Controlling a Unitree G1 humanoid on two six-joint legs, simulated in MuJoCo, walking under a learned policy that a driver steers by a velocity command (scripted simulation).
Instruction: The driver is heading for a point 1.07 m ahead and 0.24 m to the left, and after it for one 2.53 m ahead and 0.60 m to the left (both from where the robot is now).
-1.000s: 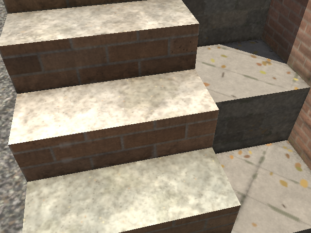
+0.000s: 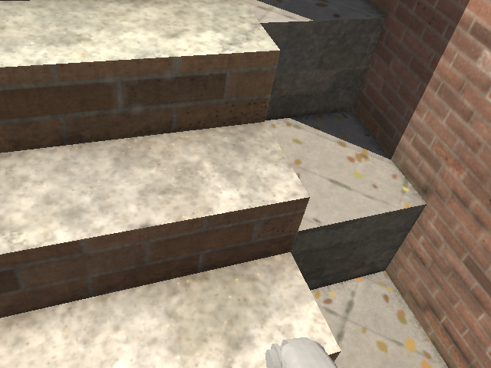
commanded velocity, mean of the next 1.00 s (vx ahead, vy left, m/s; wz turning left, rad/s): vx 0.50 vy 0.00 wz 0.00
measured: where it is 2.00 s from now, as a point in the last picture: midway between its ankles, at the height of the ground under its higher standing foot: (86, 42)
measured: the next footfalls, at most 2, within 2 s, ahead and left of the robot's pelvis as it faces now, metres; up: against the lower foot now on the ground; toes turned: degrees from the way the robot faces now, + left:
right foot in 0.06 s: +0.21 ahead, -0.13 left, +0.19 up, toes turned -3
left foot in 0.58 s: +0.43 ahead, +0.21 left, +0.38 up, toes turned +5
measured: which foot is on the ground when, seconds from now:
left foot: down 0.00-0.14, up 0.16-0.56, down 0.58-1.00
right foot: up 0.00-0.04, down 0.06-0.60, up 0.62-1.00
